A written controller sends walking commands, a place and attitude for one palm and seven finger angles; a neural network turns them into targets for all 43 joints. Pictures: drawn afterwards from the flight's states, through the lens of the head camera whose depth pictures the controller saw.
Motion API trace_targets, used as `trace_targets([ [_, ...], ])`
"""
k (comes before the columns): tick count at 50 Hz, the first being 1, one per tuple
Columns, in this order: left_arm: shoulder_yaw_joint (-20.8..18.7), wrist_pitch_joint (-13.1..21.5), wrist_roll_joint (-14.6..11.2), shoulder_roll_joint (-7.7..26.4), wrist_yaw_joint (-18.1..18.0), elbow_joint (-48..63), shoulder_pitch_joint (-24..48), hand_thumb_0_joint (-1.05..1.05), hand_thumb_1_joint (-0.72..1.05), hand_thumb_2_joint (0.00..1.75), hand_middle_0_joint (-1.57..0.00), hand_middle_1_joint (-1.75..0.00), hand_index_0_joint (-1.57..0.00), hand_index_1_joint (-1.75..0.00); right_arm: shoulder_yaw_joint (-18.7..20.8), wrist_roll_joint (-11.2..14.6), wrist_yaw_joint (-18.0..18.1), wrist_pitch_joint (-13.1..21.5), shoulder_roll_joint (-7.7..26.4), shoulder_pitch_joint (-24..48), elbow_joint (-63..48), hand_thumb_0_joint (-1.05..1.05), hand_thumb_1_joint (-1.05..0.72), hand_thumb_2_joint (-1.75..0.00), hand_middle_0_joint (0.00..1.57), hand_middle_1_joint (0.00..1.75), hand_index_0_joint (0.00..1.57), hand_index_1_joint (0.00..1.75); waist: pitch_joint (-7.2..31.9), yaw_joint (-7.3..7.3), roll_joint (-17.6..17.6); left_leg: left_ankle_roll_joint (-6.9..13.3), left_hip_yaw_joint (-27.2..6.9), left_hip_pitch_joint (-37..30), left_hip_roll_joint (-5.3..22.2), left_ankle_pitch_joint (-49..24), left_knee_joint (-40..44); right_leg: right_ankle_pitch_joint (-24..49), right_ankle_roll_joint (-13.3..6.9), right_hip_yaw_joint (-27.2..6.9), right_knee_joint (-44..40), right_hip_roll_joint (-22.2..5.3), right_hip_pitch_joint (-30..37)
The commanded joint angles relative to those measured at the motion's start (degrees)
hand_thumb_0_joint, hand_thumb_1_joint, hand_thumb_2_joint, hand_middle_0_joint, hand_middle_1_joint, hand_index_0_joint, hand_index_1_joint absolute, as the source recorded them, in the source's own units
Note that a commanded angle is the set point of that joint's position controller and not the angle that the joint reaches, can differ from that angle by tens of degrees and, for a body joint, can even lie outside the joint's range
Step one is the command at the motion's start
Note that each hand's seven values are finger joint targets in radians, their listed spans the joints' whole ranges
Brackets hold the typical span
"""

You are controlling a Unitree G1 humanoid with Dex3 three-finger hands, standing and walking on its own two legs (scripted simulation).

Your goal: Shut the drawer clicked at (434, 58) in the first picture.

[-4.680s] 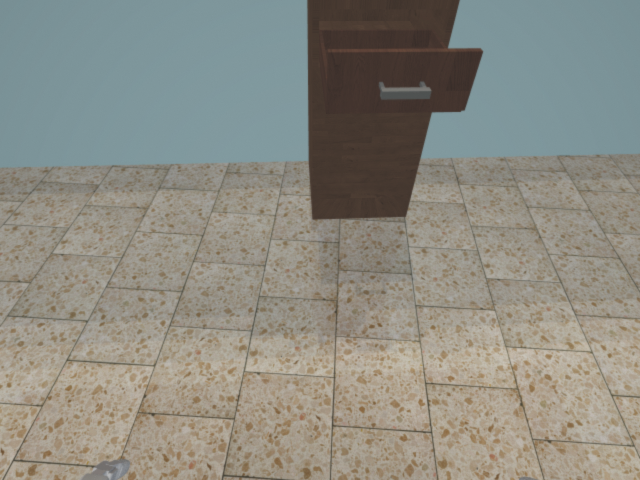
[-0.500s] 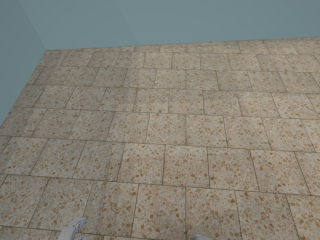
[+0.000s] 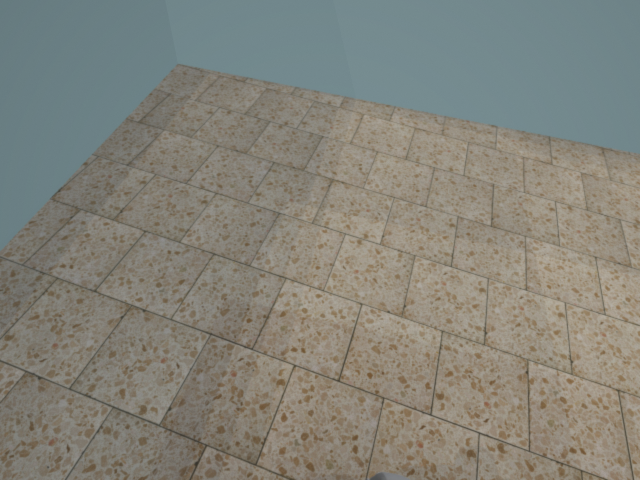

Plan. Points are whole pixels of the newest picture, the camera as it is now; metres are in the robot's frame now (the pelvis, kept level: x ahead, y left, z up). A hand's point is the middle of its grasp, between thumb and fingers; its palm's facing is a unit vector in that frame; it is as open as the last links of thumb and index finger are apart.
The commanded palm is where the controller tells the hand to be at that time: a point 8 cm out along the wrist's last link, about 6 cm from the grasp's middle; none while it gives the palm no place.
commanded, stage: turn to face it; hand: left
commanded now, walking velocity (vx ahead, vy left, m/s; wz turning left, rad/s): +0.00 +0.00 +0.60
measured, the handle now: out of the picture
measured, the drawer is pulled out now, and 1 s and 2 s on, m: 0.30 0.30 0.30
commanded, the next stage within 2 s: none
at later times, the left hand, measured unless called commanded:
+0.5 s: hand out of the picture +0.02 +0.16 -0.13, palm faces +0.31 -0.91 -0.28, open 7.4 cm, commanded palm none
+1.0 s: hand out of the picture -0.15 +0.18 -0.17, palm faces +0.60 -0.75 -0.26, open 7.4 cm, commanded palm none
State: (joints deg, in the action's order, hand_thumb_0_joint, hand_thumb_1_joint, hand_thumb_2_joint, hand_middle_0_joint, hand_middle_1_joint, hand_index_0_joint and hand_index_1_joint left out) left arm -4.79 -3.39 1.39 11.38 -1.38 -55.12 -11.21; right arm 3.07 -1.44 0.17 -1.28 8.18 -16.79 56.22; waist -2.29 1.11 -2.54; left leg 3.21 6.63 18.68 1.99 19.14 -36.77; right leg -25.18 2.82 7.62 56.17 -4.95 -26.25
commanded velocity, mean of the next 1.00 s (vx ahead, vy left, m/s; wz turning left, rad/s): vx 0.00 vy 0.00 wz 0.60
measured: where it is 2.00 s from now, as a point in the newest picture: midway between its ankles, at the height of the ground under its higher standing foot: outside the picture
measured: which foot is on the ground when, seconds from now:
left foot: down 0.00-0.42, up 0.44-0.86, down 0.88-1.00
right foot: up 0.00-0.40, down 0.42-0.88, up 0.90-1.00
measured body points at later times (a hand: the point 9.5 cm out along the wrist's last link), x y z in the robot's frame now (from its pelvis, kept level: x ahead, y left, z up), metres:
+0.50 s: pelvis -0.02 -0.06 +0.01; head +0.00 -0.08 +0.45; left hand +0.01 +0.21 -0.11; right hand +0.11 -0.30 -0.15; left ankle -0.02 +0.07 -0.69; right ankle +0.00 -0.17 -0.73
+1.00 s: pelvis -0.05 -0.02 +0.00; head -0.02 +0.03 +0.45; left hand -0.18 +0.22 -0.15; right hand +0.20 -0.16 -0.12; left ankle -0.11 +0.05 -0.73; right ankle +0.00 -0.17 -0.65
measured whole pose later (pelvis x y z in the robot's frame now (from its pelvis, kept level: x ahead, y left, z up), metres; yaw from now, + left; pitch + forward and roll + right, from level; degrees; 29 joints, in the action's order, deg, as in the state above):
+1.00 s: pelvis -0.05 -0.02 +0.00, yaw +35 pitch +1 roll -1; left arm -4.6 -4.0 1.2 16.1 -1.1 -53.7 -13.9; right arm 2.7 -0.7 -0.8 -1.0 12.5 -6.9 50.7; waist -5.6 -1.8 -3.1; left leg 2.0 2.1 16.3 0.0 18.9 -33.9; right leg -28.7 5.7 4.6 63.6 -7.4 -26.1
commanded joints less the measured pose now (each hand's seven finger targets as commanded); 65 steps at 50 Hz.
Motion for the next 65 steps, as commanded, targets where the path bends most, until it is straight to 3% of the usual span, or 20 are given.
trace_targets([
  [1, -1.3, 1.9, -0.1, 3.5, 0.7, 4.7, 1.9, 0.00, 0.90, 0.90, -0.20, -0.30, -0.20, -0.30, 2.1, 0.3, 1.7, 2.0, 10.3, -1.3, -3.2, 0.00, -0.90, -0.90, 0.20, 0.30, 0.20, 0.30, 4.3, -0.19, 10.2, 3.2, -17.5, -10.9, 13.5, -26.1, 19.0, 6.2, 2.2, -7.3, 12.4, -1.1, -10.3],
  [5, -1.1, 1.6, -0.5, 4.0, 0.3, 4.6, 2.0, 0.00, 0.90, 0.90, -0.20, -0.30, -0.20, -0.30, 2.8, 0.3, 1.7, 2.0, 12.3, -3.2, -3.0, 0.00, -0.90, -0.90, 0.20, 0.30, 0.20, 0.30, 6.6, 0.95, 7.8, 5.4, -18.6, -16.0, 12.8, -33.5, 16.7, 4.2, 3.6, -7.7, 7.4, -0.1, -8.7],
  [12, -1.0, 1.2, -0.9, 5.0, 0.2, 6.2, 3.8, 0.00, 0.90, 0.90, -0.20, -0.30, -0.20, -0.30, 3.7, 0.1, 1.0, 0.7, 14.7, -0.3, -4.1, 0.00, -0.90, -0.90, 0.20, 0.30, 0.20, 0.30, 4.2, 1.55, 11.6, 6.5, -24.0, -11.1, 11.5, -21.0, 18.3, 1.3, 3.7, -7.6, -3.3, 1.6, -3.1],
  [19, -1.2, 2.2, -1.3, 6.3, -0.3, 5.7, -4.5, 0.00, 0.90, 0.90, -0.20, -0.30, -0.20, -0.30, 4.6, 0.3, 0.1, -0.5, 15.9, 6.6, -7.3, 0.00, -0.90, -0.90, 0.20, 0.30, 0.20, 0.30, 5.5, -2.51, 11.3, 3.4, -27.5, 2.4, 6.7, -12.2, 14.0, 9.3, 1.5, -6.3, -27.3, 4.4, 17.6],
  [20, -1.7, 2.7, -0.9, 8.5, -0.6, 5.6, -7.0, 0.00, 0.90, 0.90, -0.20, -0.30, -0.20, -0.30, 4.4, 0.7, -0.1, -0.6, 13.9, 6.9, -8.0, 0.00, -0.90, -0.90, 0.20, 0.30, 0.20, 0.30, 6.2, -3.78, 6.1, 0.3, -24.5, 8.8, 3.2, -5.0, 8.7, 10.4, 0.2, -9.6, -36.4, 0.0, 24.8],
  [21, -2.7, 3.4, 0.3, 14.8, -1.0, 6.6, -6.8, 0.00, 0.90, 0.90, -0.20, -0.30, -0.20, -0.30, 3.8, 1.2, -0.3, -0.7, 9.3, 5.2, -9.2, 0.00, -0.90, -0.90, 0.20, 0.30, 0.20, 0.30, 5.7, -3.85, -13.2, -5.1, -13.4, 19.4, -5.2, 7.8, -7.0, 2.3, -5.3, -27.2, -45.5, -16.4, 29.4],
  [22, -2.2, 2.9, -0.1, 16.1, -1.1, 8.2, -4.2, 0.00, 0.90, 0.90, -0.20, -0.30, -0.20, -0.30, 4.1, 0.3, -0.3, -0.6, 11.4, 7.4, -10.1, 0.00, -0.90, -0.90, 0.20, 0.30, 0.20, 0.30, 3.1, -3.79, -15.1, -5.6, -10.6, 18.8, -4.8, 14.3, -19.4, 3.5, -9.3, -31.7, -46.0, -24.0, 18.2],
  [23, -1.5, 2.8, -0.2, 13.9, -1.1, 9.6, -0.1, 0.00, 0.90, 0.90, -0.20, -0.30, -0.20, -0.30, 4.3, -0.1, -0.8, -1.0, 12.2, 7.0, -10.1, 0.00, -0.90, -0.90, 0.20, 0.30, 0.20, 0.30, 0.8, -1.59, -8.1, -5.1, -12.3, 16.5, -3.0, 10.4, -26.4, 1.5, -10.1, -25.9, -45.7, -21.4, 11.3],
  [25, -0.6, 3.6, -0.6, 10.1, -0.7, 10.0, 4.1, 0.00, 0.90, 0.90, -0.20, -0.30, -0.20, -0.30, 4.4, -0.3, -1.3, -1.9, 11.9, 5.1, -7.0, 0.00, -0.90, -0.90, 0.20, 0.30, 0.20, 0.30, -2.2, 1.06, -7.9, -6.2, -10.6, 16.0, -1.4, 3.2, -32.4, 8.1, -6.7, -17.3, -43.8, -14.1, 9.8],
  [27, 0.0, 4.1, -0.5, 8.2, -0.5, 9.8, 3.4, 0.00, 0.90, 0.90, -0.20, -0.30, -0.20, -0.30, 4.0, 0.0, -1.8, -1.9, 10.9, 3.8, -6.2, 0.00, -0.90, -0.90, 0.20, 0.30, 0.20, 0.30, -2.4, 1.46, -7.6, -7.3, -8.3, 16.4, -0.8, -0.3, -33.8, 19.3, -6.2, -9.6, -40.2, -11.4, 12.9],
  [37, -1.2, 3.5, 0.5, 12.8, -0.4, 6.6, -6.7, 0.00, 0.90, 0.90, -0.20, -0.30, -0.20, -0.30, 2.1, 0.7, -2.0, -1.4, 9.3, 13.8, -9.5, 0.00, -0.90, -0.90, 0.20, 0.30, 0.20, 0.30, 1.9, -4.48, -10.0, -7.6, -1.8, 9.0, 0.2, 6.4, -11.6, 34.3, -9.3, -4.6, -34.0, -16.4, 22.0],
  [40, -1.7, 3.2, 0.5, 13.6, -0.2, 6.3, -6.0, 0.00, 0.90, 0.90, -0.20, -0.30, -0.20, -0.30, 1.9, 1.0, -1.8, -0.7, 9.4, 11.3, -9.0, 0.00, -0.90, -0.90, 0.20, 0.30, 0.20, 0.30, 4.6, -3.53, -11.1, -6.4, 0.1, 3.2, -0.8, 4.3, -2.4, 37.9, -7.9, -2.2, -29.6, -16.5, 22.7],
  [42, -1.7, 2.7, -0.3, 13.1, 0.0, 6.3, -5.5, 0.00, 0.90, 0.90, -0.20, -0.30, -0.20, -0.30, 2.4, 0.8, -1.8, -0.1, 11.7, 6.4, -8.1, 0.00, -0.90, -0.90, 0.20, 0.30, 0.20, 0.30, 7.4, -0.90, -6.8, -5.5, -0.5, -7.6, -0.8, -7.9, 11.2, 33.7, -3.6, 2.3, -20.0, -14.7, 18.5],
  [43, -1.6, 2.4, -0.7, 10.7, 0.2, 7.3, -5.9, 0.00, 0.90, 0.90, -0.20, -0.30, -0.20, -0.30, 3.7, 0.5, -1.5, 0.7, 17.3, 2.4, -7.2, 0.00, -0.90, -0.90, 0.20, 0.30, 0.20, 0.30, 10.8, 1.37, 6.4, -1.7, -12.8, -19.3, 8.3, -21.8, 14.9, 19.4, 0.2, 4.2, -8.0, -10.1, 6.8],
  [44, -0.2, 2.3, -0.9, 6.9, 0.5, 10.1, -2.5, 0.00, 0.90, 0.90, -0.20, -0.30, -0.20, -0.30, 5.2, 0.8, -0.9, 0.8, 23.0, -1.8, -6.7, 0.00, -0.90, -0.90, 0.20, 0.30, 0.20, 0.30, 10.9, 3.98, 22.2, 6.1, -29.9, -24.4, 21.9, -49.0, 14.9, -13.9, 4.2, 2.0, 3.3, -2.9, -8.5],
  [45, -0.3, 1.7, -0.4, 8.4, 0.1, 10.7, 0.1, 0.00, 0.90, 0.90, -0.20, -0.30, -0.20, -0.30, 5.1, 0.9, -0.6, 0.3, 22.6, -4.2, -5.0, 0.00, -0.90, -0.90, 0.20, 0.30, 0.20, 0.30, 11.7, 4.61, 14.8, 9.7, -26.4, -23.1, 23.4, -50.9, 12.7, -12.8, 2.9, -4.1, 9.4, -3.5, -8.5],
  [48, -0.7, 1.7, -0.5, 8.1, 0.4, 8.4, 1.7, 0.00, 0.90, 0.90, -0.20, -0.30, -0.20, -0.30, 3.5, 0.4, 0.7, 0.8, 17.6, 3.4, -6.5, 0.00, -0.90, -0.90, 0.20, 0.30, 0.20, 0.30, 5.9, 1.53, 13.3, 6.4, -19.7, -16.2, 14.5, -45.8, 13.0, -1.9, 3.4, -7.3, 13.5, -3.3, -9.3],
  [51, -0.8, 1.8, -0.6, 8.4, 0.8, 7.4, -0.5, 0.00, 0.90, 0.90, -0.20, -0.30, -0.20, -0.30, 2.9, 0.6, 0.7, 1.2, 16.4, 6.0, -7.7, 0.00, -0.90, -0.90, 0.20, 0.30, 0.20, 0.30, 6.1, -0.15, 10.7, 5.0, -17.0, -14.4, 10.8, -42.0, 13.9, 2.3, 3.9, -6.9, 10.4, -1.8, -5.9],
  [61, -0.1, 1.9, -1.1, 7.2, 0.2, 10.7, 5.9, 0.00, 0.90, 0.90, -0.20, -0.30, -0.20, -0.30, 3.7, 0.0, 0.5, 0.4, 16.9, 3.4, -7.1, 0.00, -0.90, -0.90, 0.20, 0.30, 0.20, 0.30, 4.3, 1.04, 11.7, 6.7, -26.6, -11.7, 9.7, -35.6, 13.9, 0.0, 3.7, -7.7, -7.4, 2.2, 0.1],
  [65, -0.2, 2.8, -1.6, 7.2, 0.0, 10.1, 1.0, 0.00, 0.90, 0.90, -0.20, -0.30, -0.20, -0.30, 4.1, 0.3, 0.5, 0.1, 16.9, 5.7, -7.9, 0.00, -0.90, -0.90, 0.20, 0.30, 0.20, 0.30, 6.6, -1.48, 11.4, 4.5, -28.5, -6.0, 7.0, -34.5, 9.2, 8.0, 2.6, -6.7, -23.2, 4.6, 12.8],
])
